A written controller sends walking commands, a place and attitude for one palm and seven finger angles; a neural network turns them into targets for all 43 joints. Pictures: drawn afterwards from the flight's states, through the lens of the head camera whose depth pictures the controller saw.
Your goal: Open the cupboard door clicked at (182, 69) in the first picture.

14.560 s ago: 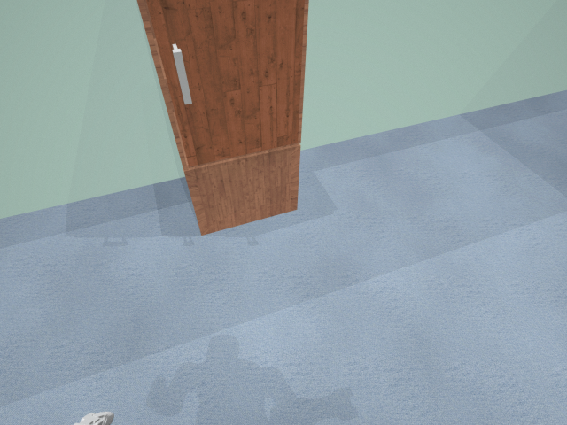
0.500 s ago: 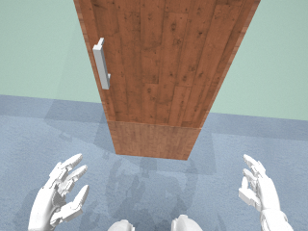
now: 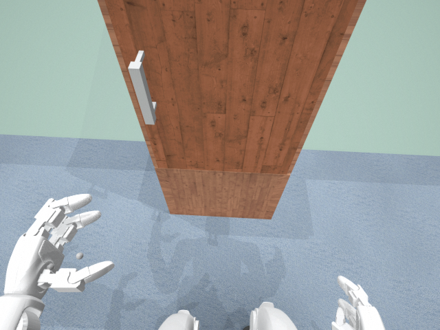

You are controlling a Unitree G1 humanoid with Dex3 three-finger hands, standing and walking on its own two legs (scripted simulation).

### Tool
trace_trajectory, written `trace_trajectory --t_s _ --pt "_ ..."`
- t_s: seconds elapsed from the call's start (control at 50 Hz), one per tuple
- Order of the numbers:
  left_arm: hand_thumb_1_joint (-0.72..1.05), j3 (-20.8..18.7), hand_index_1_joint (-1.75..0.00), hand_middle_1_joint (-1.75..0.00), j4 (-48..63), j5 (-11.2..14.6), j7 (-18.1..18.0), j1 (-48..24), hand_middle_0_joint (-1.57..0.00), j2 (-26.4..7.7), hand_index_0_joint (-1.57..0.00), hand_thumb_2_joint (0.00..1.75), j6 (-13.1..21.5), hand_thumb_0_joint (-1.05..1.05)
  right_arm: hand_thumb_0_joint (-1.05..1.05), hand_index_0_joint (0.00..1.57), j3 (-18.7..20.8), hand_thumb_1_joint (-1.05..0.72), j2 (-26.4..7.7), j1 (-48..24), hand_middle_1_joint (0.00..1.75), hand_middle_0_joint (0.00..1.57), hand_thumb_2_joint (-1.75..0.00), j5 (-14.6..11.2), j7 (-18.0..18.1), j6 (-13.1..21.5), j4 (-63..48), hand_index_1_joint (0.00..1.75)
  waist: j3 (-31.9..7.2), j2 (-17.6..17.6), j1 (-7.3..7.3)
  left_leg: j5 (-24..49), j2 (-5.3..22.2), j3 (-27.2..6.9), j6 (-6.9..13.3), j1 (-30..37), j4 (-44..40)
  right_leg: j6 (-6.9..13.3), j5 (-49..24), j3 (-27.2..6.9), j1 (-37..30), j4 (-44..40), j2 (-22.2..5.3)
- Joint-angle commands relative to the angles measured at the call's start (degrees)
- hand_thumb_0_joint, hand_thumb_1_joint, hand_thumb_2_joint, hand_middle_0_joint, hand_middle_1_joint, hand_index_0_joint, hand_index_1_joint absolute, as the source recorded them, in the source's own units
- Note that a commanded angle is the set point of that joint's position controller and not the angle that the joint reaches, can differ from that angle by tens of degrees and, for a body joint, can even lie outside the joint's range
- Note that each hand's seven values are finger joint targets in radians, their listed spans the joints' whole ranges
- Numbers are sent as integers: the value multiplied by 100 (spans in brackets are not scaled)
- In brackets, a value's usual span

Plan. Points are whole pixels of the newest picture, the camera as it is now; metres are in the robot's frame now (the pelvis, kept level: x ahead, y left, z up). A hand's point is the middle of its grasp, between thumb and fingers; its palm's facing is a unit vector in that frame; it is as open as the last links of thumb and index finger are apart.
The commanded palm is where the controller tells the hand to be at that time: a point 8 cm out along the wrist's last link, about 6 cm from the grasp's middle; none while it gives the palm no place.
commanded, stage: raise the hand with hooked fingers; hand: left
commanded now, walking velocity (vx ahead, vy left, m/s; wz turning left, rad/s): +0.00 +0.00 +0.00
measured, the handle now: (145, 89) +0.58 +0.19 +0.08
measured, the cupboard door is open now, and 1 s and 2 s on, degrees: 0 0 0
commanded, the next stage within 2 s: move the hooked fingers beside the handle in 1.18 s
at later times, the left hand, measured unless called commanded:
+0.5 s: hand (46, 221) +0.27 +0.29 +0.07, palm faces +0.02 -1.00 -0.05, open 13.8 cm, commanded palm +0.25 +0.33 +0.08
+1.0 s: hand (49, 198) +0.30 +0.29 +0.09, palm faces +0.00 -1.00 -0.03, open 14.0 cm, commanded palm +0.27 +0.34 +0.09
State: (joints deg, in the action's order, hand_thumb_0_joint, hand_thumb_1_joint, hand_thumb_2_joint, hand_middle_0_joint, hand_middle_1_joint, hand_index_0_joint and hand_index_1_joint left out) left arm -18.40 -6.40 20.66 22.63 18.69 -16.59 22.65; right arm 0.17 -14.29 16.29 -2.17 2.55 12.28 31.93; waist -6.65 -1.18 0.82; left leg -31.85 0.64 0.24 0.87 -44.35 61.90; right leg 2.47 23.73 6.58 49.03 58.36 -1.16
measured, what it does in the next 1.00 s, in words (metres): stands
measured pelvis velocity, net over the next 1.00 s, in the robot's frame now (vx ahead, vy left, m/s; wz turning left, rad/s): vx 0.01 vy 0.02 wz -0.02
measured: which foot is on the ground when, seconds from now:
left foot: down 0.00-1.00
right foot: down 0.00-1.00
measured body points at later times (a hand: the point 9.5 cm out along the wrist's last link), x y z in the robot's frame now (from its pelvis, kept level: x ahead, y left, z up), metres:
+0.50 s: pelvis +0.00 +0.02 +0.02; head +0.06 +0.04 +0.46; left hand +0.26 +0.34 +0.08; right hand +0.17 -0.21 -0.05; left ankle -0.02 +0.11 -0.67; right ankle +0.05 -0.10 -0.67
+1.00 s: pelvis +0.01 +0.02 +0.03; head +0.07 +0.03 +0.47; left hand +0.30 +0.34 +0.09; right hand +0.15 -0.24 -0.05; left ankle -0.02 +0.11 -0.67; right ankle +0.05 -0.10 -0.67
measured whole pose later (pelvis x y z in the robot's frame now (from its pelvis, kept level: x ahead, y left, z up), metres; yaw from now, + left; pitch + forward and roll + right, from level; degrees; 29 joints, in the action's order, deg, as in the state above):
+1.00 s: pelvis +0.01 +0.02 +0.03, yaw -1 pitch +11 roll -2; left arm -24.8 -23.9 20.2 29.1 -1.9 -23.8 16.6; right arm -1.8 -16.6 17.7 -1.9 2.9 9.9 30.2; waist -4.9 -0.4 0.7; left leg -28.7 0.1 1.7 2.4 -36.0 53.2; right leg 0.7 19.7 5.0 40.5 48.8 -0.9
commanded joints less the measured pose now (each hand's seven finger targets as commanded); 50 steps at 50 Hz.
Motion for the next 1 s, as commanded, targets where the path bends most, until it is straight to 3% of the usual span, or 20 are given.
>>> trace_trajectory --t_s 0.0,0.1,0.12,0.24,0.26,0.3,0.4,0.46,0.5,0.56,0.6,0.64,0.66,0.7,0.8,0.86,0.98 --pt "-20 -473 -100 -100 963 109 64 -419 -28 -1030 -28 43 440 0 0 20 286 -90 -829 -350 30 20 -90 -22 76 461 -988 30 -1162 -81 -88 1461 -153 -160 46 -17 -1086 -155 -99 -641 -1723 -1069 -1" --pt "-31 -572 -108 -108 1057 111 -9 -830 -29 -1245 -29 38 422 0 0 20 245 -90 -900 -260 30 20 -90 -12 90 464 -994 30 -1132 -435 -109 1598 -127 -255 1 403 -1375 -96 -384 -380 -1679 -987 86" --pt "-34 -662 -110 -110 1003 117 -21 -919 -29 -1370 -29 37 379 0 0 20 233 -90 -928 -234 30 20 -90 1 89 444 -995 30 -1112 -423 -119 1692 -117 -276 -11 429 -1381 -63 -485 -348 -1704 -945 127" --pt "-48 -608 -118 -118 566 56 72 -1363 -30 -1403 -30 31 115 0 0 20 170 -90 -983 -176 30 20 -90 -14 93 355 -1010 30 -950 -502 -66 1769 -84 -321 -79 651 -1584 -61 -621 -258 -1692 -1036 158" --pt "-50 -642 -120 -120 549 66 92 -1498 -30 -1451 -30 30 70 0 0 20 171 -90 -996 -164 30 20 -90 -14 101 348 -1025 30 -1000 -362 -47 1765 -83 -338 -76 653 -1596 -80 -642 -250 -1717 -1056 155" --pt "-50 -646 -120 -120 476 66 156 -1721 -30 -1487 -30 30 -11 0 0 20 156 -90 -990 -171 30 20 -90 -22 115 353 -1010 30 -1037 -475 -44 1770 -91 -332 -85 721 -1629 -84 -682 -273 -1764 -1105 148" --pt "-50 -855 -120 -120 78 123 349 -2215 -30 -1723 -30 30 -157 0 0 20 105 -90 -1005 -149 30 20 -90 -13 146 323 -960 30 -1091 -300 -57 1984 -79 -355 -105 822 -1676 -64 -911 -271 -1904 -1154 178" --pt "-50 -890 -120 -120 -36 107 475 -2528 -30 -1837 -30 30 -201 0 0 20 93 -90 -1012 -120 30 20 -90 -14 151 307 -915 30 -1228 -539 -77 2328 -61 -358 -157 1052 -1692 -35 -1131 -253 -1924 -1131 188" --pt "-50 -916 -120 -120 -140 121 507 -2686 -30 -1867 -30 30 -237 0 0 20 100 -90 -1019 -95 30 20 -90 -6 159 309 -887 30 -1206 -365 -57 2430 -47 -396 -180 1105 -1725 -51 -1190 -223 -1915 -1154 195" --pt "-50 -1046 -120 -120 -293 111 595 -2906 -30 -2061 -30 30 -298 0 0 20 101 -90 -1045 -13 30 20 -90 -2 163 269 -851 30 -1370 -515 -78 2830 -32 -379 -218 1278 -1716 -45 -1422 -237 -1974 -1152 208" --pt "-50 -1106 -120 -120 -525 129 621 -3014 -30 -2112 -30 30 -362 0 0 20 99 -90 -1057 -9 30 20 -90 -1 174 241 -838 30 -1226 -365 -68 2683 -35 -372 -212 1179 -1770 -54 -1366 -225 -1982 -1210 199" --pt "-50 -1184 -120 -120 -544 124 683 -3305 -30 -2281 -30 30 -362 0 0 20 89 -90 -1071 16 30 20 -90 1 178 211 -840 30 -1336 -504 -92 2868 -33 -371 -239 1295 -1796 -30 -1441 -246 -2054 -1211 215" --pt "-50 -1222 -120 -120 -631 109 703 -3310 -30 -2327 -30 30 -374 0 0 20 102 -90 -1075 39 30 20 -90 3 185 199 -832 30 -1367 -536 -102 2939 -33 -370 -242 1336 -1806 -34 -1474 -252 -2068 -1227 205" --pt "-50 -1106 -120 -120 -825 143 737 -3038 -30 -2090 -30 30 -413 0 0 20 112 -90 -1064 47 30 20 -90 -5 159 183 -873 30 -1345 -359 -127 2918 -36 -355 -228 1283 -1830 -52 -1484 -235 -2088 -1260 203" --pt "-50 -1080 -120 -120 -769 166 757 -2960 -30 -2054 -30 30 -384 0 0 20 156 -90 -1077 68 30 20 -90 -2 100 135 -924 30 -1312 -337 -118 2918 -53 -304 -206 1239 -1818 -55 -1568 -258 -2103 -1291 205" --pt "-50 -1267 -120 -120 -499 145 684 -3080 -30 -2307 -30 30 -263 0 0 20 162 -90 -1071 108 30 20 -90 26 87 107 -940 30 -1585 -573 -153 3139 -56 -275 -214 1367 -1778 -47 -1715 -311 -2222 -1251 212" --pt "-50 -1186 -120 -120 -581 123 599 -3127 -30 -2205 -30 30 -174 0 0 20 142 -90 -1042 58 30 20 -90 12 115 61 -918 30 -1347 -508 -87 2633 -64 -246 -159 1190 -1827 -58 -1467 -331 -2160 -1314 214"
